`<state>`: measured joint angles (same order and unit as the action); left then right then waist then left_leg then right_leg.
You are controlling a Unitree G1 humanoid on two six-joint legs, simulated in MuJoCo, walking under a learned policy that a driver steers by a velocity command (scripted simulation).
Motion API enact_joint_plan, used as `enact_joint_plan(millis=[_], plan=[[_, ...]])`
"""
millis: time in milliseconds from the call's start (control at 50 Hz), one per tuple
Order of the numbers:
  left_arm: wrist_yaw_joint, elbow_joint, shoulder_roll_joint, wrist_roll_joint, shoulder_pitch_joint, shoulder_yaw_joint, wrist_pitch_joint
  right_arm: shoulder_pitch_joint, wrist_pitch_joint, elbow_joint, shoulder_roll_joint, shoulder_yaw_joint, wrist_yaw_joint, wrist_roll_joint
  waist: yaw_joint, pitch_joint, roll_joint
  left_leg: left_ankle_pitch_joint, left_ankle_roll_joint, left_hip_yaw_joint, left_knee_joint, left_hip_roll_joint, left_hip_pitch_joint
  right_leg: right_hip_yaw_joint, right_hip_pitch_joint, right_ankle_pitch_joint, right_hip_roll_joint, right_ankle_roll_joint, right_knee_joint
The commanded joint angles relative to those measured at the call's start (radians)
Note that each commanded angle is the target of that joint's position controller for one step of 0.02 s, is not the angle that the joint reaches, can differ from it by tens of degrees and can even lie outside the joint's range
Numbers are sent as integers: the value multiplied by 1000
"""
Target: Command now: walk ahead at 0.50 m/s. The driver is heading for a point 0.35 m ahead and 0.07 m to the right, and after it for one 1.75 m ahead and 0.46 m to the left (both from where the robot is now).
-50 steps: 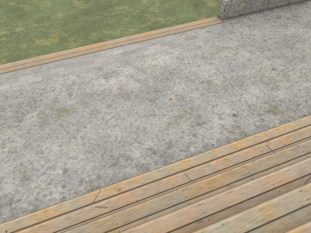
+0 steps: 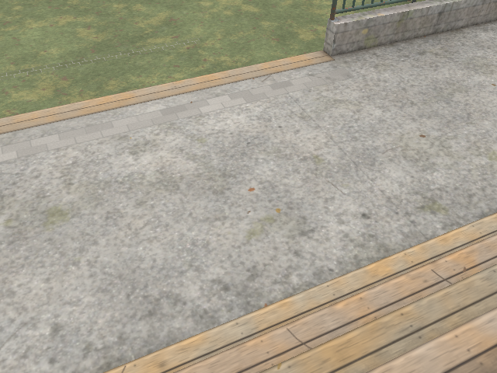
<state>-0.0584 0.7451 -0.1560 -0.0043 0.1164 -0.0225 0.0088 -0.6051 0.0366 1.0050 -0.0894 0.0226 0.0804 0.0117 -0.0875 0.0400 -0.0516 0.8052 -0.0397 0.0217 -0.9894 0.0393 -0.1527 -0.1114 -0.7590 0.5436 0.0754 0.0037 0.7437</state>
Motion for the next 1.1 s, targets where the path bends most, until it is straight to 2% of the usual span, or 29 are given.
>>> enact_joint_plan(millis=[20, 60, 120, 140, 160, 180, 240, 260, 280, 320, 340, 380, 460, 540, 580, 600, 620, 640, 660, 700, 720, 740, 780, 820, 880, 940, 1020, 1080, 1100], plan=[[-18, -78, -34, -8, -126, -18, 5, -38, -10, -9, -156, -49, -6, 10, -26, -213, 158, -432, -126, -166, 208, -133, -315, 55, 239, 52, -38, -6, -115], [-8, -69, -58, -24, -127, -22, 5, -29, -8, -17, -155, -68, -12, 15, -48, -213, 116, -515, -114, -186, 82, -139, -121, 53, 154, -31, -25, -9, -232], [-2, 137, -218, -15, 406, -101, 11, 175, 18, -12, -197, -92, -43, 11, 224, -10, 140, -906, -85, -191, -443, -120, -171, 111, 663, -62, 16, -58, -328], [2, 234, -206, 9, 670, -102, 17, 255, 35, -6, -194, -103, -51, 29, 385, 9, -1, -696, -21, -122, -928, 5, -345, 110, 901, 4, 48, -126, -417], [11, 279, -112, 24, 708, -57, 20, 188, 39, -15, -117, -100, -50, 22, 364, -46, -254, 143, -3, -129, -1271, 173, -696, 98, 1056, 220, 97, -157, -247], [13, 240, -92, 17, 574, -15, 39, -9, 41, -48, -101, -100, -58, 41, 161, 5, -358, 42, -32, -309, -1076, 100, -846, -55, 1090, 433, 168, -199, 1], [-7, 233, -99, 1, 394, -23, 56, 114, 9, -112, -135, -108, -38, 50, 72, 56, 11, -435, -73, -224, -742, -48, -832, -217, 697, -464, 231, -243, -150], [14, 237, -204, 25, 348, -51, 57, 158, -10, -156, -108, -92, -30, 51, 45, -9, -110, -474, -33, -241, -598, -72, -820, -432, 497, -456, 368, -340, -227], [44, 210, -108, 27, 236, -13, 56, 231, -31, -194, -146, -98, -21, 40, 11, -101, 28, -578, 35, -266, -363, -132, -758, -365, 307, -401, 318, -310, -185], [78, 246, -167, 77, 289, -9, 59, 144, -44, -163, -102, -86, -33, 21, -21, 0, -17, -715, 83, -168, -420, -113, -601, -303, 246, -306, 225, -299, -141], [95, 250, -143, 22, 327, -14, 61, 205, -37, -193, -176, -103, -54, 22, 14, -9, -47, -918, 60, -250, -270, -143, -739, -267, 368, -522, 182, -241, -70], [126, 267, -98, -18, 373, 1, 67, 321, -34, -249, -169, -97, -77, -1, 34, -54, -42, -1190, 47, -231, -17, -147, -693, -228, 310, -733, 129, -218, -39], [136, 218, -155, -16, 317, -1, 53, 344, -33, -254, -162, -88, -109, -26, 30, -69, -26, -1433, 60, -105, 132, -55, -216, -75, 6, -985, 19, -204, 76], [128, 252, -115, -40, 418, -23, 31, 335, -48, -227, -196, -96, -119, -7, 92, -121, -25, -1094, 27, -114, 148, -104, -466, -193, 348, -825, 101, -183, 364], [137, 268, -108, -11, 308, -31, 14, 78, -37, -147, -225, -132, -119, 13, -44, -70, -55, -1055, -13, -25, 492, -151, -33, -137, 259, -587, 49, -136, 624], [139, 261, -99, -18, 204, -38, 29, -217, -34, -58, -255, -152, -115, -22, -215, -31, 39, -1174, -96, -14, 611, -176, 273, -64, 71, -496, -64, -90, 1101], [133, 236, -13, -12, 191, -33, 50, -339, -22, 36, -215, -121, -119, -31, -229, -114, 386, -1628, -146, -116, 434, -253, 382, -2, -311, -1403, -344, -41, 1668], [119, 166, -12, -44, 322, -28, 74, -269, -12, 32, -166, -81, -135, -13, -41, -92, 567, -1787, -138, -244, 296, -231, 400, -86, -475, -1376, -294, -83, 1612], [115, 165, -23, -72, 335, -25, 79, -223, -17, 16, -121, -69, -136, -13, -8, -48, 487, -1682, -169, -338, 354, -291, 357, -90, -510, -1307, -264, -82, 1532], [120, 120, 2, -58, 230, -4, 50, -61, -7, 20, -160, -66, -136, -22, 94, -48, -14, -1102, -192, -474, 448, -333, 127, -34, -527, -1035, -120, -122, 1331], [106, 105, 56, -65, 210, 19, 56, -45, 11, 50, -228, -78, -118, -38, 127, -44, 129, -1112, -250, -615, 396, -428, 78, -124, -581, -990, -71, -108, 1228], [97, 78, -13, -73, 176, 11, 49, 47, 25, 16, -213, -71, -103, -65, 163, -69, 113, -905, -215, -688, 411, -408, -14, -170, -584, -844, -31, -92, 980], [93, 37, -54, 3, 56, 3, 19, 162, 24, -33, -148, -29, -45, -67, 197, -117, -24, -780, -154, -493, 428, -247, -390, -36, -232, -504, -12, -21, 538], [66, 82, -21, 24, 157, 0, -2, 115, 19, 5, -225, -47, -30, -35, 198, -37, 96, -873, -143, -455, 395, -219, -441, 25, 9, -313, -41, -7, 621], [45, -22, -53, -5, -151, -1, 23, -116, 40, 39, -135, -33, -2, 12, 12, -151, 111, -502, -131, -478, 294, -182, -48, -26, -368, -189, -16, -39, 231], [-14, -91, -21, 19, -230, 8, 50, -41, 15, 16, -117, -24, 14, 9, -17, -157, 135, -306, -118, -285, 296, -75, -396, 75, 186, 174, -83, -23, -172], [-1, -66, -69, -15, -72, -10, 30, -26, 3, 19, -115, -48, -12, 20, -18, -169, 155, -439, -123, -296, 24, -70, -168, 31, 169, -37, -53, -28, -248], [8, 123, -143, -31, 415, -68, 39, 121, 9, 24, -145, -72, -37, 22, 217, -28, 166, -813, -98, -272, -466, -28, -303, 70, 695, -76, 0, -63, -372], [12, 197, -148, 0, 652, -74, 36, 178, 29, 20, -152, -87, -51, 44, 353, -33, 16, -564, -42, -225, -966, 112, -517, 15, 927, -55, 79, -160, -418]])
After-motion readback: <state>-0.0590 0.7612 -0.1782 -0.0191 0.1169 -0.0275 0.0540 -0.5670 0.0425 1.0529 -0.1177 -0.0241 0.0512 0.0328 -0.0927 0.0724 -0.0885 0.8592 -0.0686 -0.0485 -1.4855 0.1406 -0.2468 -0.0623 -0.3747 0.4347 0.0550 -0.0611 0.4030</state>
